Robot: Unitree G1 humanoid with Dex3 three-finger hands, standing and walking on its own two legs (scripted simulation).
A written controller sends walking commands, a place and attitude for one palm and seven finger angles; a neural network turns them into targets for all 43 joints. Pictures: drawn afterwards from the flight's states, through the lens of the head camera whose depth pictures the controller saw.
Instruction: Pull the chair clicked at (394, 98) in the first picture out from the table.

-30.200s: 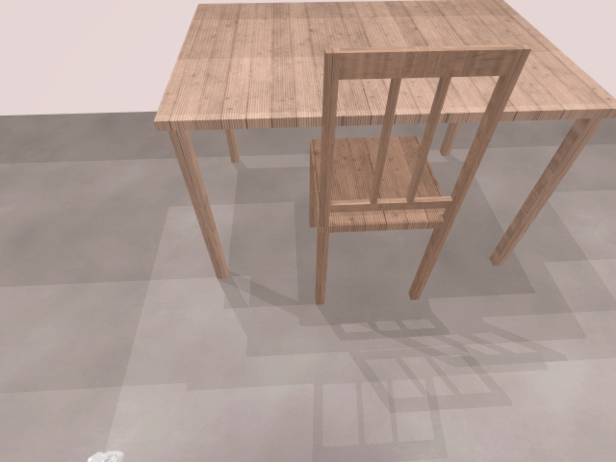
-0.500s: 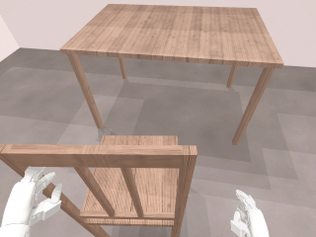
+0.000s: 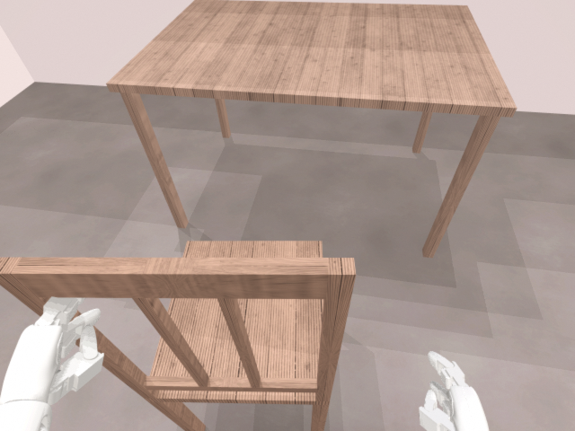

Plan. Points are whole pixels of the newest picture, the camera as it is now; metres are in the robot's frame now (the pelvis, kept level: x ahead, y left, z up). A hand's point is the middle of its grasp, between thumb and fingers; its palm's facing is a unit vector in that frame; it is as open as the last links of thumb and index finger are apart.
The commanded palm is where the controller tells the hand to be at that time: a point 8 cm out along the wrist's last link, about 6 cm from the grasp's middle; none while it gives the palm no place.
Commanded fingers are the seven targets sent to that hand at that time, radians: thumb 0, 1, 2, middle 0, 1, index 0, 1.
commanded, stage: step back with the hand held close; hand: left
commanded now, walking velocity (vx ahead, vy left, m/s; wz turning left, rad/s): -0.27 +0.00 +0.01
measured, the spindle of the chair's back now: (179, 347) +0.23 +0.22 -0.06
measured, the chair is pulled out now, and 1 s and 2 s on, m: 0.63 0.67 0.67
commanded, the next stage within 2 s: stop stepping back and stand still in 1.02 s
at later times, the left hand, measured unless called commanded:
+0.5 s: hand out of the picture +0.07 +0.24 +0.08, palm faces -0.01 -0.82 -0.58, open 6.8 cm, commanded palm +0.04 +0.30 +0.18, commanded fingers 0.00 0.90 0.90 -0.20 -0.30 -0.20 -0.30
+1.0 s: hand out of the picture +0.04 +0.30 +0.19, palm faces +0.58 -0.69 -0.44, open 7.3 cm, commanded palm -0.03 +0.32 +0.18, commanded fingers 0.00 0.90 0.90 -0.20 -0.30 -0.20 -0.30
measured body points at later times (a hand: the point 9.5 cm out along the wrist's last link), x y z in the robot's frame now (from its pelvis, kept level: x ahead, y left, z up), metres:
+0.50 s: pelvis -0.10 +0.00 -0.01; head -0.04 +0.02 +0.44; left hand +0.07 +0.29 +0.11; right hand +0.08 -0.23 -0.09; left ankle -0.02 +0.16 -0.73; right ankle -0.02 -0.12 -0.73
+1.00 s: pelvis -0.16 +0.02 -0.02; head -0.17 +0.01 +0.43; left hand +0.00 +0.33 +0.21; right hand +0.02 -0.23 -0.09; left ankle -0.10 +0.14 -0.73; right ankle -0.03 -0.12 -0.73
